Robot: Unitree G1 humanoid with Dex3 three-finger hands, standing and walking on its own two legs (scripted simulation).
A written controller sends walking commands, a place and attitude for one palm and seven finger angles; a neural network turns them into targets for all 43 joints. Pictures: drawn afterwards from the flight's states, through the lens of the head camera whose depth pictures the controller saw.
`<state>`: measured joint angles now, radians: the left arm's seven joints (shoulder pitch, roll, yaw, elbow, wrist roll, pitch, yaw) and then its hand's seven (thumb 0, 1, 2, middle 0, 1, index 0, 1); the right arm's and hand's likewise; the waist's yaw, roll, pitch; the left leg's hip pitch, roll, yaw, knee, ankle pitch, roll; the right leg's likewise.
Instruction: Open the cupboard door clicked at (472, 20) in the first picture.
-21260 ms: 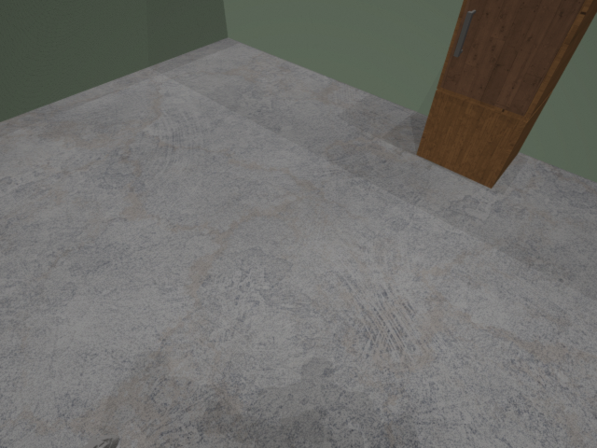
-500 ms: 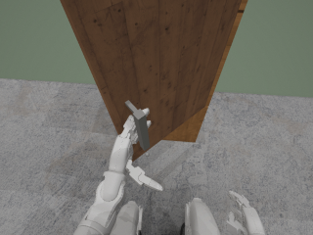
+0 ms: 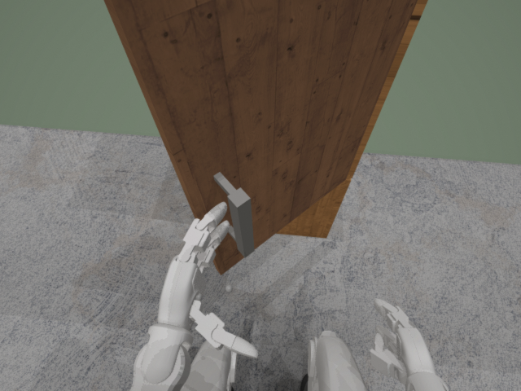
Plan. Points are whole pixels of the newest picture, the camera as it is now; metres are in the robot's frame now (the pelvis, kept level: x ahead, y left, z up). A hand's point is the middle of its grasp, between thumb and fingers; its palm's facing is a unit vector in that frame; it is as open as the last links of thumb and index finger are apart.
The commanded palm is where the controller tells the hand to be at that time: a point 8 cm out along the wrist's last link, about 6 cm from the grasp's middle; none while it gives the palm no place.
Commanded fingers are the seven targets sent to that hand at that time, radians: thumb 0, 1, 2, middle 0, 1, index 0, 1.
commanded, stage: slide the hand sideways off the handle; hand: left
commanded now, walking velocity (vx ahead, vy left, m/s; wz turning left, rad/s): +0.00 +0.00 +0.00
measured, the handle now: (235, 218) +0.36 +0.06 +0.05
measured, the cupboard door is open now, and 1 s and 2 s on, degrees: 45 45 45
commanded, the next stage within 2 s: draw the hand back to the body in 0.50 s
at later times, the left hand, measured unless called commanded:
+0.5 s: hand (190, 321) +0.21 +0.11 +0.03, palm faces -0.10 -0.99 -0.03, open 16.3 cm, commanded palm +0.19 +0.16 +0.03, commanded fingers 0.00 -0.50 0.30 -0.15 -0.30 -0.15 -0.30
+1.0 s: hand (126, 317) +0.20 +0.15 +0.12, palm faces -0.08 -0.99 -0.06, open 16.4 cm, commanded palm +0.18 +0.22 +0.13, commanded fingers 0.00 -0.47 0.31 -0.15 -0.30 -0.15 -0.30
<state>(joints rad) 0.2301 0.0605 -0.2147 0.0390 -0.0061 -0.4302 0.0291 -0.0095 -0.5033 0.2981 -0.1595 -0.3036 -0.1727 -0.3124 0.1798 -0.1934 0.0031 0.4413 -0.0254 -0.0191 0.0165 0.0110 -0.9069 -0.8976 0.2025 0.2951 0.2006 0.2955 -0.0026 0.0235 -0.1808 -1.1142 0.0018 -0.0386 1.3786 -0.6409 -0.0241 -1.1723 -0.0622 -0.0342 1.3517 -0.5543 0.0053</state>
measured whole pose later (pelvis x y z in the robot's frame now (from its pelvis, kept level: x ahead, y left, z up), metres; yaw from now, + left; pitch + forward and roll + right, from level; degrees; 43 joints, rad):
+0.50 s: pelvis +0.00 -0.01 -0.01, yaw +0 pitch +22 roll -1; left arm 0.46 0.14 -0.07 -0.13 -0.11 -0.43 -0.13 -0.01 -0.50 0.30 -0.15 -0.30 -0.15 -0.30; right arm 0.20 -0.21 -0.01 0.42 -0.01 -0.05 -0.02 0.01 -0.91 -0.90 0.20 0.30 0.20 0.30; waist 0.01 0.02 -0.20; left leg -1.15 0.01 -0.06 1.44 -0.67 -0.04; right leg -1.20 -0.05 -0.05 1.41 -0.58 -0.01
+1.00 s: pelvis +0.01 +0.00 +0.04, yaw +0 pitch +15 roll -2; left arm 0.56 0.22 0.05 -0.29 -0.21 -0.29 -0.19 -0.01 -0.50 0.30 -0.15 -0.30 -0.15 -0.30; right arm 0.28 -0.21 0.02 0.39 0.03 -0.06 -0.07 0.01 -0.90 -0.90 0.20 0.30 0.20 0.30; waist -0.01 0.04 -0.18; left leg -0.88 0.02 -0.06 1.22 -0.60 -0.02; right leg -0.92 -0.04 -0.07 1.16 -0.50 0.01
